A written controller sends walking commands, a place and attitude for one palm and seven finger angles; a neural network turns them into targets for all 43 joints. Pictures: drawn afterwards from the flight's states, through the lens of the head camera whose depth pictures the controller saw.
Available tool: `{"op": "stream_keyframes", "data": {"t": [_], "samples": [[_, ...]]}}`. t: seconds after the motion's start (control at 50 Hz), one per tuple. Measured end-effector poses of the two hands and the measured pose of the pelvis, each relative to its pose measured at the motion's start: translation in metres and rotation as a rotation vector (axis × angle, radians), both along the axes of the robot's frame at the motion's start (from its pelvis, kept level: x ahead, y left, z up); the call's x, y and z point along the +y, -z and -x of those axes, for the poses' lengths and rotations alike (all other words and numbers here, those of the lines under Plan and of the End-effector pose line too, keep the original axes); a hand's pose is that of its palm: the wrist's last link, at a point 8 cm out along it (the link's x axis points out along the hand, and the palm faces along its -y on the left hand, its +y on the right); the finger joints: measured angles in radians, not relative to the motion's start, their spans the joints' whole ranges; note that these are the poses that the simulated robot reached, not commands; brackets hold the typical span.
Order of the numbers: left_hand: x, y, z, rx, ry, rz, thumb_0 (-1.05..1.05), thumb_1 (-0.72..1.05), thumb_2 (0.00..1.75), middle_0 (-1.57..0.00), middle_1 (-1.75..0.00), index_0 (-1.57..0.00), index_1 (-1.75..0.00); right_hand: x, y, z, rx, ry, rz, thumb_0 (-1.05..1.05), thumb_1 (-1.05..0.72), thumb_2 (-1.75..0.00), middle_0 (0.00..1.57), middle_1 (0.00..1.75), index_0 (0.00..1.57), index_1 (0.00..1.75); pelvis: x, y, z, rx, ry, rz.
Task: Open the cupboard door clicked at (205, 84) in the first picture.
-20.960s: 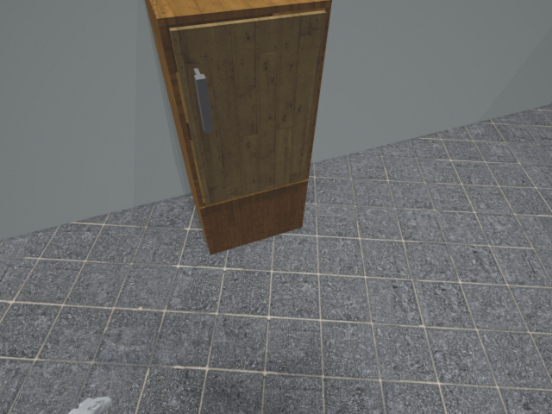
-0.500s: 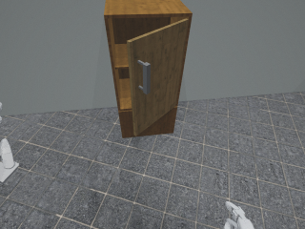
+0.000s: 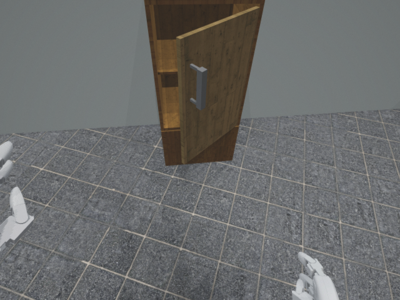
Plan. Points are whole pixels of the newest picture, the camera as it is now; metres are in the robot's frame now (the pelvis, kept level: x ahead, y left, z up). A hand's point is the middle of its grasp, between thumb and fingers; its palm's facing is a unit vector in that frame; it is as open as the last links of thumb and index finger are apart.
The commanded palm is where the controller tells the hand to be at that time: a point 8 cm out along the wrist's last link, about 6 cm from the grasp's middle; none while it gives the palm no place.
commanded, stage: let the arm hang, fingers relaxed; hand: left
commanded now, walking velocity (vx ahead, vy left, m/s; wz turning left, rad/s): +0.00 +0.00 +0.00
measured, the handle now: (196, 87) +0.77 +0.06 -0.01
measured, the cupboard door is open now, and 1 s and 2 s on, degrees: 38 38 38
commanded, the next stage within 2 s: look to check the result in 1.10 s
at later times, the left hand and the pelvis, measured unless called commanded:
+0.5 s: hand out of the picture -0.05 +0.19 -0.17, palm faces +0.00 -0.97 -0.24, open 7.3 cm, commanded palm none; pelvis -0.02 -0.02 +0.00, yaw +2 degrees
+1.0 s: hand out of the picture +0.08 +0.21 -0.15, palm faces -0.01 -0.95 -0.32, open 7.4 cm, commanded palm none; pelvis +0.00 -0.02 +0.00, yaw +1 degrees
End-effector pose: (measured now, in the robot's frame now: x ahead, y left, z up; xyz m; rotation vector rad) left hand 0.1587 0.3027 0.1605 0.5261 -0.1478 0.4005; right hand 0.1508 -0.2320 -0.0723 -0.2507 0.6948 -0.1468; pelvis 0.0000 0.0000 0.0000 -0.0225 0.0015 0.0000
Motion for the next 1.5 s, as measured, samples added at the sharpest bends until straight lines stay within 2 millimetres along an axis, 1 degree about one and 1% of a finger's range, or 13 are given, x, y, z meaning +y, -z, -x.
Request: {"op": "stream_keyframes", "data": {"t": [0.04,0.12,0.16,0.22,0.32,0.44,0.56,0.64,0.74,0.9,1.02,1.14,1.5], "samples": [[0.003,0.028,-0.009,0.102,0.018,0.018,0.01,0.89,0.90,-0.21,-0.30,-0.20,-0.30,-0.004,0.010,0.000,0.028,-0.032,-0.015,0.01,-0.91,-0.90,0.20,0.30,0.20,0.30,0.002,0.003,0.002,0.015,-0.018,0.000],[0.001,0.145,-0.008,0.593,-0.027,0.187,0.00,0.90,0.90,-0.20,-0.30,-0.20,-0.30,-0.019,0.041,0.010,0.159,-0.031,-0.033,0.01,-0.91,-0.90,0.21,0.30,0.20,0.30,0.005,0.010,0.009,0.015,-0.022,-0.016],[-0.015,0.199,0.015,0.832,-0.039,0.265,0.01,0.90,0.90,-0.20,-0.30,-0.20,-0.30,-0.025,0.049,0.022,0.210,-0.008,-0.039,0.01,-0.91,-0.90,0.20,0.30,0.20,0.30,0.004,0.012,0.011,0.005,-0.017,-0.019],[-0.046,0.258,0.062,1.098,-0.032,0.379,0.01,0.90,0.90,-0.20,-0.30,-0.20,-0.30,-0.034,0.054,0.049,0.303,0.019,-0.031,0.01,-0.91,-0.90,0.20,0.30,0.20,0.29,-0.002,0.011,0.013,-0.009,-0.016,-0.022],[-0.085,0.305,0.137,1.362,-0.070,0.533,0.01,0.92,0.90,-0.21,-0.30,-0.20,-0.30,-0.049,0.055,0.101,0.500,0.053,0.013,0.01,-0.91,-0.90,0.20,0.30,0.20,0.29,-0.011,0.008,0.017,-0.023,-0.024,-0.016],[-0.078,0.308,0.197,1.505,-0.195,0.570,0.01,0.93,0.90,-0.21,-0.30,-0.21,-0.30,-0.059,0.058,0.144,0.665,0.092,0.028,0.01,-0.91,-0.90,0.20,0.30,0.20,0.29,-0.017,0.004,0.018,-0.026,-0.035,-0.009],[-0.054,0.295,0.212,1.538,-0.298,0.522,0.01,0.91,0.90,-0.21,-0.30,-0.20,-0.30,-0.056,0.065,0.154,0.699,0.106,-0.003,0.01,-0.91,-0.90,0.20,0.30,0.20,0.29,-0.020,0.002,0.016,-0.034,-0.035,-0.010],[-0.041,0.286,0.199,1.503,-0.322,0.483,0.01,0.91,0.90,-0.21,-0.30,-0.20,-0.30,-0.051,0.071,0.146,0.682,0.100,-0.031,0.01,-0.91,-0.90,0.20,0.30,0.20,0.29,-0.021,0.001,0.014,-0.038,-0.034,-0.013],[-0.035,0.280,0.166,1.426,-0.303,0.448,0.01,0.90,0.90,-0.20,-0.30,-0.20,-0.30,-0.047,0.074,0.128,0.639,0.087,-0.054,0.01,-0.91,-0.90,0.20,0.30,0.20,0.29,-0.022,0.000,0.010,-0.044,-0.032,-0.018],[-0.044,0.276,0.107,1.319,-0.215,0.432,0.00,0.90,0.90,-0.20,-0.30,-0.20,-0.30,-0.054,0.067,0.099,0.575,0.081,-0.043,0.01,-0.91,-0.90,0.20,0.30,0.20,0.29,-0.024,-0.002,0.002,-0.043,-0.027,-0.021],[-0.053,0.277,0.081,1.287,-0.167,0.435,0.00,0.90,0.90,-0.21,-0.30,-0.20,-0.30,-0.066,0.059,0.085,0.552,0.089,-0.014,0.00,-0.91,-0.90,0.20,0.30,0.20,0.29,-0.025,-0.004,-0.005,-0.040,-0.023,-0.024],[-0.056,0.279,0.073,1.302,-0.158,0.436,0.00,0.90,0.90,-0.21,-0.30,-0.20,-0.30,-0.075,0.054,0.079,0.554,0.097,0.009,0.00,-0.91,-0.90,0.20,0.30,0.20,0.29,-0.026,-0.005,-0.011,-0.034,-0.018,-0.025],[-0.044,0.278,0.084,1.379,-0.226,0.421,0.01,0.90,0.90,-0.21,-0.30,-0.20,-0.30,-0.076,0.055,0.062,0.579,0.094,0.010,0.01,-0.91,-0.90,0.20,0.30,0.20,0.29,-0.028,-0.006,-0.029,-0.023,-0.010,-0.029]]}}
